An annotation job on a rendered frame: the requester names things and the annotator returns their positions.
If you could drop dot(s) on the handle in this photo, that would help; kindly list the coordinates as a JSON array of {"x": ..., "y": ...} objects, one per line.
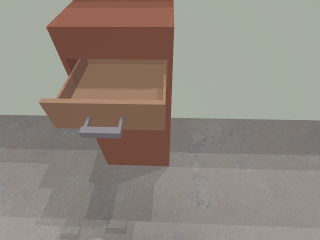
[{"x": 87, "y": 131}]

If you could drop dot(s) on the cabinet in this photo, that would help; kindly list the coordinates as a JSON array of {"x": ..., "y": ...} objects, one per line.
[{"x": 121, "y": 30}]

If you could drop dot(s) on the drawer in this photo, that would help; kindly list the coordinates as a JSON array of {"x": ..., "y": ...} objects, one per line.
[{"x": 108, "y": 89}]

